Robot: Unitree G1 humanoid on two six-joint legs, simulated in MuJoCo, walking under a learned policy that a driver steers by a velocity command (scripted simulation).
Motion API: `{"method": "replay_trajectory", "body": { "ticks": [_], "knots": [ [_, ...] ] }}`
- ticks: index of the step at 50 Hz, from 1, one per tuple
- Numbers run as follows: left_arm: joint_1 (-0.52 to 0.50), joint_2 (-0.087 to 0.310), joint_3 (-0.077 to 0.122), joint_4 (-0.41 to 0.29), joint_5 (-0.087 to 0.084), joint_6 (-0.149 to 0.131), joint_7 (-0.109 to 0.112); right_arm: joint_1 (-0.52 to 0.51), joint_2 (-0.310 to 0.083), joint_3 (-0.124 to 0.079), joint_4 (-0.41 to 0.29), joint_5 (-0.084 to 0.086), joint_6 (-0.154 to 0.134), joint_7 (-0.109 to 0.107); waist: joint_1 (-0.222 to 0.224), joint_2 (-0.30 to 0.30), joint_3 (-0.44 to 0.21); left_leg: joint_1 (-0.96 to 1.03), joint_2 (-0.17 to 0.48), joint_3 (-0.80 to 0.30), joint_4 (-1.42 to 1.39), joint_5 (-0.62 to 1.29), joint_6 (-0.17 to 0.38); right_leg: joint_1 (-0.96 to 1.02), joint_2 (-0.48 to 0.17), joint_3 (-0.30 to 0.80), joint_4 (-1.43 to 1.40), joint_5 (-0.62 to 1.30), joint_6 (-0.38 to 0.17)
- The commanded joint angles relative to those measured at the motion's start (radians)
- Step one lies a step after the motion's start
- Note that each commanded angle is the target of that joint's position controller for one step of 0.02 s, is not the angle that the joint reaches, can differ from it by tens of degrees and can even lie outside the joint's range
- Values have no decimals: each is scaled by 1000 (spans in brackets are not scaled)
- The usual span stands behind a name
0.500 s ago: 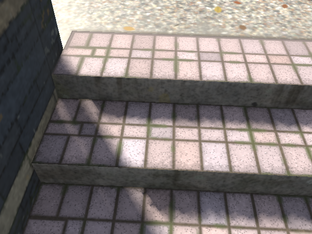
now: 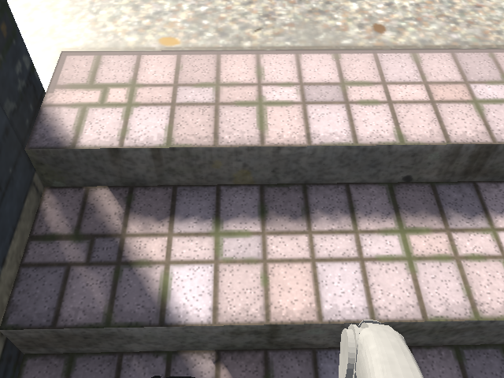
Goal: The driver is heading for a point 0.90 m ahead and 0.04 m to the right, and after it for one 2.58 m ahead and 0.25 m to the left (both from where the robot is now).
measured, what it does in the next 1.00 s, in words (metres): climbs: right foot 0.14 m higher, then left foot 0.14 m higher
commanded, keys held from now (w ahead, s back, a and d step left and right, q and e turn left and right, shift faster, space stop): w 1.00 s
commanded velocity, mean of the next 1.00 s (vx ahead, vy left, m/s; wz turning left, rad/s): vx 0.49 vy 0.00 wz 0.00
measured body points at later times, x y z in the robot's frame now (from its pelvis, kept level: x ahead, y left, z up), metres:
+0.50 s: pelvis +0.29 -0.05 +0.14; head +0.29 -0.07 +0.59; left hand +0.18 +0.13 +0.00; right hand +0.46 -0.20 +0.02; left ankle +0.39 +0.10 -0.31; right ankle +0.22 -0.13 -0.59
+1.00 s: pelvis +0.61 +0.01 +0.28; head +0.59 +0.03 +0.73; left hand +0.80 +0.21 +0.18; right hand +0.54 -0.20 +0.13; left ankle +0.61 +0.08 -0.45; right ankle +0.66 -0.17 -0.23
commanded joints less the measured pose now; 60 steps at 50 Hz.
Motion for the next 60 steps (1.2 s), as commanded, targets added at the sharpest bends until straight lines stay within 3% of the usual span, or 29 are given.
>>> {"method": "replay_trajectory", "body": {
  "ticks": [1, 2, 3, 4, 5, 6, 7, 8, 9, 12, 14, 16, 20, 25, 28, 30, 32, 34, 35, 36, 37, 38, 40, 42, 44, 47, 49, 56, 60],
  "knots": [
    [-137, 88, 13, -176, 13, -45, 0, -54, -280, -49, -80, 19, -32, -6, 118, 120, -38, -423, 159, -4, -173, 1138, 181, 761, 111, -136, -353, 99, -54],
    [-2, 184, 55, -166, -10, -49, 5, -18, -312, -50, -64, 2, -36, 2, 207, 250, -160, -277, 169, 2, 1, 1701, 166, 931, 198, -158, -438, 21, -89],
    [170, 244, 88, -115, -24, -37, 8, -33, -347, -59, -54, -6, -24, 15, 305, 346, -248, -91, 194, -18, 199, 1920, 133, 1017, 211, -93, -608, 54, -120],
    [268, 318, 116, -69, -3, -19, 2, -64, -331, -61, -72, -3, -19, 16, 343, 323, -281, -52, 174, -57, 418, 1815, 101, 1099, 192, 54, -791, 60, -147],
    [373, 441, 144, 13, 45, -10, -5, -19, -171, -35, -113, -31, -35, 25, 242, -186, -357, -355, 13, -118, 814, 818, 62, 1356, -61, 581, -995, 231, -264],
    [514, 413, 136, 70, 71, 13, 0, 51, -128, -30, -82, -50, -89, 72, 231, -375, -554, -473, -192, -343, 1172, 57, 52, 1524, -223, 1005, -1256, 533, -335],
    [464, 306, 117, 91, 79, 9, 1, 21, -98, -55, -116, 9, -106, 106, 181, -266, -501, -636, -199, -441, 1400, 59, 65, 1440, -259, 1100, -1431, 68, -319],
    [358, 224, 104, 122, 25, 5, -11, -159, -87, -49, -191, 27, -91, 113, 146, -152, -239, -757, -130, -288, 1472, 82, 85, 1244, -203, 951, -1422, -257, -252],
    [278, 139, 79, 169, 24, -4, -21, -341, -83, -37, -291, 12, -76, 103, 112, -58, -46, -852, -69, -217, 1546, 126, 124, 1001, -180, 761, -1410, -326, -206],
    [216, 25, 52, 261, 56, -21, -30, -282, -71, -22, -344, 15, -36, 80, -8, -65, 32, -911, -19, -253, 1682, 217, 210, 832, -83, 399, -1403, -126, -137],
    [266, 28, 46, 303, 41, -23, -39, -280, -18, 10, -360, 18, -34, 80, -34, -49, 47, -1066, -33, -277, 1675, 283, 236, 864, -40, 235, -1386, 14, -98],
    [221, 86, 52, 277, 39, -24, -31, -318, -57, 15, -371, 3, -24, 72, -50, -43, 49, -1053, -25, -210, 1441, 371, 168, 790, -6, 111, -1454, 44, -104],
    [404, 115, 38, 337, 49, -9, -12, -359, -23, 18, -356, 3, -3, 64, 18, -103, 33, -1340, -12, -115, 1743, 349, 68, 953, -50, 175, -1432, 50, -173],
    [575, 106, 36, 364, 52, 12, 29, -587, -16, 35, -452, 8, -43, 63, 123, -85, 86, -1737, 54, -117, 1770, 226, 24, 1296, -129, 305, -1419, 24, -186],
    [610, 114, 33, 364, 28, 32, 77, -776, 8, 74, -582, 9, -69, 86, 142, -98, 90, -1662, 108, 1, 1496, 260, 3, 1274, -121, 272, -1534, 103, -156],
    [616, 165, 57, 362, -3, 41, 93, -873, 14, 91, -625, 2, -69, 104, 158, -68, 91, -1298, 116, 97, 1166, 168, 25, 1184, -140, 216, -1746, 257, -181],
    [564, 207, 61, 350, -3, 23, 65, -751, -16, 64, -589, 8, -77, 114, 68, -142, 34, -940, 2, 215, 1013, 82, 82, 1204, -115, 95, -1670, 889, -175],
    [563, 263, 63, 354, 32, 28, 45, -508, -133, 2, -537, 26, -81, 113, -91, -341, -135, -656, -128, 224, 855, 24, 161, 1399, -111, 57, -1373, 1793, -152],
    [516, 293, 75, 337, 33, 23, 39, -333, -204, -29, -495, 17, -73, 108, -179, -390, -217, -471, -91, 69, 770, 95, 196, 1390, -110, 73, -1194, 1879, -127],
    [565, 201, 64, 308, 30, 4, 29, -168, -275, -62, -421, -24, -66, 104, -162, -144, -391, -79, 104, -360, 667, 7, 317, 1047, -9, 96, -862, 1603, -91],
    [520, 125, 51, 301, 31, -31, 1, -19, -361, -91, -344, -44, -39, 80, -164, 211, -499, 95, 301, -877, 189, -60, 413, 865, 211, 193, -494, 306, -53],
    [478, 130, 73, 291, 21, -54, -34, -36, -301, -75, -319, -63, -29, 60, -136, 187, -484, 28, 340, -1016, 67, -98, 368, 771, 246, 368, -105, 126, -54],
    [198, 92, 72, 113, -5, -45, -40, -208, -93, -25, -255, -35, -42, 88, -23, 8, -128, -333, 281, -641, 121, -147, 225, 567, 174, 297, 91, 187, -119],
    [206, 72, 64, 75, -5, -25, -18, -256, -5, -9, -185, -59, -67, 108, 62, -54, -28, -495, 197, -346, 159, 94, 159, 530, 139, 317, 163, 229, -196],
    [276, 12, 32, 68, -10, -1, -13, -248, -2, -10, -141, -45, -73, 117, 133, -23, 2, -493, 155, -210, 141, 121, 120, 398, 151, 330, 219, 256, -228],
    [229, 47, 19, 40, 3, 25, -7, -294, -46, -11, -152, -34, -85, 107, 168, -3, 38, -601, 94, -27, 53, 134, 110, 364, 127, 265, -68, 336, -161],
    [187, 33, 15, 45, 18, 37, -13, -193, -54, 1, -114, -42, -85, 100, 134, 20, 7, -544, 111, -63, 81, 209, 139, 236, 119, 199, 94, 386, -104],
    [-87, 12, -4, -51, -9, 13, 1, 67, -66, 3, -58, -53, -44, 36, -10, 48, 79, -123, 221, -240, 85, 136, 187, -310, 42, 153, 304, 195, -11],
    [-339, -27, -58, -220, 9, -13, -29, 88, -130, -17, -70, -11, -14, -16, -38, 11, 65, -233, 247, -193, -184, 284, 183, 12, -29, -13, -200, 151, -10]
  ]
}}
